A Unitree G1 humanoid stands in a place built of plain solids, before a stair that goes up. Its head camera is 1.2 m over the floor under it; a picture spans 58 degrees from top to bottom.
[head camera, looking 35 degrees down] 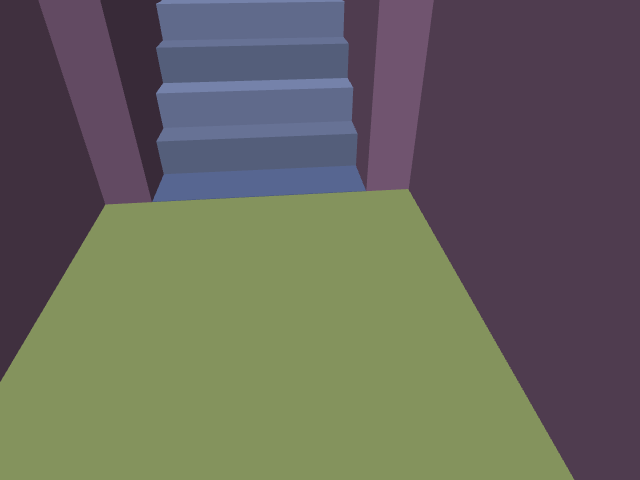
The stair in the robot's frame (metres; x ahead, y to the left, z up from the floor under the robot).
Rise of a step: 0.21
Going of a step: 0.22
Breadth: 1.20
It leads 6 degrees to the left of straight ahead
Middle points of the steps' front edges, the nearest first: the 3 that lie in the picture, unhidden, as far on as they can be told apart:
2.48 0.37 0.21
2.70 0.39 0.43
2.93 0.41 0.64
